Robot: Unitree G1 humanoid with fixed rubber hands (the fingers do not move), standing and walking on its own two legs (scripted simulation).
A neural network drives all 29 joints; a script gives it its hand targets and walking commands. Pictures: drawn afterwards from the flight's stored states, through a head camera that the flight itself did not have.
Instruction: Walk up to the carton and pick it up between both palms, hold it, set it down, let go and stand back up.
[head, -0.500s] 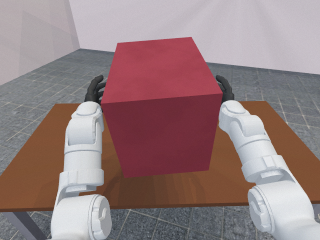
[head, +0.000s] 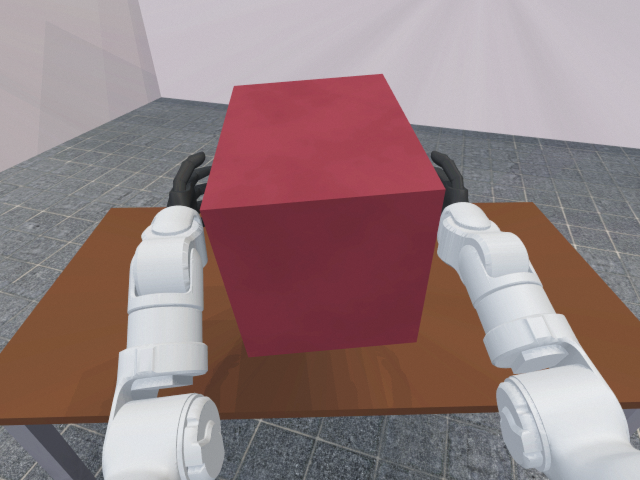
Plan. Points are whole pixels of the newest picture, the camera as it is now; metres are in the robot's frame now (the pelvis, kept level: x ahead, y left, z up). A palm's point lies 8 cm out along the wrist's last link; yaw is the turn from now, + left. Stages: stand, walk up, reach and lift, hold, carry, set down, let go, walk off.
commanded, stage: hold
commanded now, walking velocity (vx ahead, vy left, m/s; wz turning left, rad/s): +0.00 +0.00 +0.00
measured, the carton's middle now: (319, 206) +0.45 -0.01 +0.18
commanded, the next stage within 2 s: none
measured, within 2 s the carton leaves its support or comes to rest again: neither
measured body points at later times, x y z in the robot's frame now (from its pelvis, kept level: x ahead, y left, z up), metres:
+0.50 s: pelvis +0.00 +0.00 +0.00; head -0.07 +0.02 +0.44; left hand +0.39 +0.16 +0.23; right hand +0.38 -0.17 +0.22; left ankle +0.01 +0.12 -0.75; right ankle +0.02 -0.13 -0.75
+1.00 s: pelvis +0.00 +0.00 +0.00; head -0.07 +0.02 +0.44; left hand +0.38 +0.16 +0.23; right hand +0.38 -0.17 +0.22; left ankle +0.01 +0.12 -0.75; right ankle +0.02 -0.13 -0.75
